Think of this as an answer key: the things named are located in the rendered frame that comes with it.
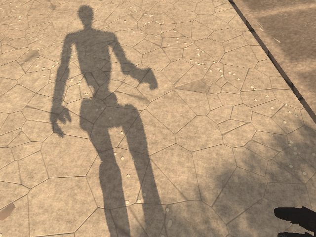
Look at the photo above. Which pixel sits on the robot right hand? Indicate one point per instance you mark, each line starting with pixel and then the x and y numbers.
pixel 303 216

